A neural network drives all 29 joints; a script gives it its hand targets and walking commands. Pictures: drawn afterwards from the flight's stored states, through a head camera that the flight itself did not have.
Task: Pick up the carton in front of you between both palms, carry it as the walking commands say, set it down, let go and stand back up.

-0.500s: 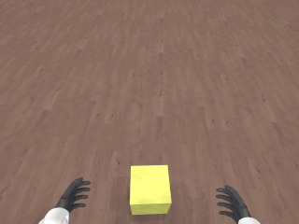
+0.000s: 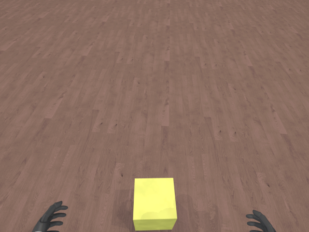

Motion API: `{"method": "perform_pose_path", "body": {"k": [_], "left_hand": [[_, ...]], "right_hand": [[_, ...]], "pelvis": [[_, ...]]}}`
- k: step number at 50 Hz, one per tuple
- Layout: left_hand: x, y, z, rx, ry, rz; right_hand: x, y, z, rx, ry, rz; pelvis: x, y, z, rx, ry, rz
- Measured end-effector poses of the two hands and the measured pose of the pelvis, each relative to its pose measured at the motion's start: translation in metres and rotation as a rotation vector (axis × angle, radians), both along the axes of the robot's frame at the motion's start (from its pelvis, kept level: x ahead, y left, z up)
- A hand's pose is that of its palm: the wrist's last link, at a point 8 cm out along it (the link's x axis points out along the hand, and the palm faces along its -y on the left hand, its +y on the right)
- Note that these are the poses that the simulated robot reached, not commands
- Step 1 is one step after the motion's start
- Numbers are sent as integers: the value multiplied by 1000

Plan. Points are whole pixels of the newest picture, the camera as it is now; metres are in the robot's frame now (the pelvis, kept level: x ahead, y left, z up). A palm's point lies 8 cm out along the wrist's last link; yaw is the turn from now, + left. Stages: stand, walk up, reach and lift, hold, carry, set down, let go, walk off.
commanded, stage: stand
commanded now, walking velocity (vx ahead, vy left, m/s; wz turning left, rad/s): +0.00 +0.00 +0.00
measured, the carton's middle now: (153, 204) +0.38 +0.00 -0.65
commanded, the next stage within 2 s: none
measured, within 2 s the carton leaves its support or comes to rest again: neither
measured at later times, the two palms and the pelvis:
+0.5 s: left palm out of the picture +0.11 +0.30 -0.09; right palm out of the picture +0.11 -0.30 -0.09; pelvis +0.00 +0.00 +0.01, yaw +0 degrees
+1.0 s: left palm out of the picture +0.07 +0.30 -0.09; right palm out of the picture +0.08 -0.31 -0.09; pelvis -0.02 +0.00 +0.01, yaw +0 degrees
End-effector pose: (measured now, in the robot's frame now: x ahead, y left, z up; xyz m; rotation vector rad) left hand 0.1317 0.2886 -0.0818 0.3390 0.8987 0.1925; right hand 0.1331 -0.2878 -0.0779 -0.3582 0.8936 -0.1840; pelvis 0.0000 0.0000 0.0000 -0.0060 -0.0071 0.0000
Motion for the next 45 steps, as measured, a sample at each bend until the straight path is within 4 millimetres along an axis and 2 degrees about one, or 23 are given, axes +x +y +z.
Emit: {"method": "perform_pose_path", "body": {"k": [14,45], "left_hand": [[-4,2,-6,-1,55,5],[-53,15,-10,19,176,40]], "right_hand": [[-6,-3,-6,-4,52,-13],[-52,-19,-13,-14,170,-42]], "pelvis": [[3,1,3,1,-12,0],[-16,-3,10,5,-37,-2]]}}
